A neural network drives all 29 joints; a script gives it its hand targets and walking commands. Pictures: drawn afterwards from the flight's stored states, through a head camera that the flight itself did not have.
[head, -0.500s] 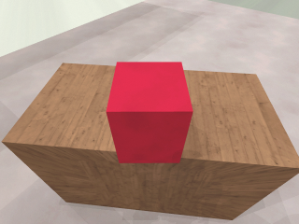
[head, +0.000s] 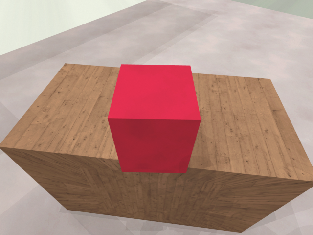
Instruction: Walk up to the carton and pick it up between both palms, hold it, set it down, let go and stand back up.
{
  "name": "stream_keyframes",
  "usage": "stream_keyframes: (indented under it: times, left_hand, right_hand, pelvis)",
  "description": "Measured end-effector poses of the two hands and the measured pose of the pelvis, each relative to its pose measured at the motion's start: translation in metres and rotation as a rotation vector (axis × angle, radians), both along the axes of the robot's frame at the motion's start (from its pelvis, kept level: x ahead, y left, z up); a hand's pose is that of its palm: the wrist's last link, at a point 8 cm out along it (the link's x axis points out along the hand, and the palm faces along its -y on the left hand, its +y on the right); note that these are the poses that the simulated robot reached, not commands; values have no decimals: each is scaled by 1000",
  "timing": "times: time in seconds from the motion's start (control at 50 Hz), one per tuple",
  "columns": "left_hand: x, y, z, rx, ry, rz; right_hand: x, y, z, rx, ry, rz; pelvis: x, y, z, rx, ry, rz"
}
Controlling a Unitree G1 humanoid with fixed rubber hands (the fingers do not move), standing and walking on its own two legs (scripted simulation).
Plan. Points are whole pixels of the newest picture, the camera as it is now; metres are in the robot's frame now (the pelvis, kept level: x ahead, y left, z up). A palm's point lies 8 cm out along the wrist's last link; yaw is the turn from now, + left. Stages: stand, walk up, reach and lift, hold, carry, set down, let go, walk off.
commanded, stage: stand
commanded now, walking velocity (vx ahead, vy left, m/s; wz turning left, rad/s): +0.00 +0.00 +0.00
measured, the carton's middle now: (154, 120) +0.43 +0.00 +0.05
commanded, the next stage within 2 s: reach and lift in 1.20 s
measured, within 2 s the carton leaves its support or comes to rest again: neither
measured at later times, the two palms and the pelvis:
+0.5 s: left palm out of the picture -0.02 +0.18 -0.15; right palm out of the picture -0.02 -0.21 -0.16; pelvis +0.01 -0.02 +0.00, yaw +0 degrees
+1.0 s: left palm out of the picture -0.02 +0.17 -0.15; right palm out of the picture -0.01 -0.22 -0.16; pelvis +0.02 -0.03 +0.00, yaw +0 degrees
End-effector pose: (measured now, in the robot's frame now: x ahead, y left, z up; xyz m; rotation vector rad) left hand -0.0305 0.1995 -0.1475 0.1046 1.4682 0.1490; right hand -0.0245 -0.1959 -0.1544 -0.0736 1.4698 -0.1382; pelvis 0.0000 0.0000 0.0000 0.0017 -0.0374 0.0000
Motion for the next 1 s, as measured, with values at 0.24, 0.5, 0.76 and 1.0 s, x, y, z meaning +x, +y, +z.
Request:
stream_keyframes:
  times: [0.24,0.5,0.76,1.0]
  left_hand:
    - [7,-12,-2,-11,-5,2]
    - [11,-17,-2,2,3,6]
    - [12,-26,-3,0,8,11]
    - [11,-29,-3,2,17,16]
  right_hand:
    - [4,-10,1,-11,14,-3]
    - [9,-16,-2,-5,25,-7]
    - [15,-22,-3,-6,27,-5]
    - [15,-26,-4,-7,36,-6]
  pelvis:
    - [7,-8,-1,2,4,-1]
    - [15,-16,-2,2,7,-1]
    - [20,-23,-4,1,7,-1]
    - [23,-27,-4,0,7,-2]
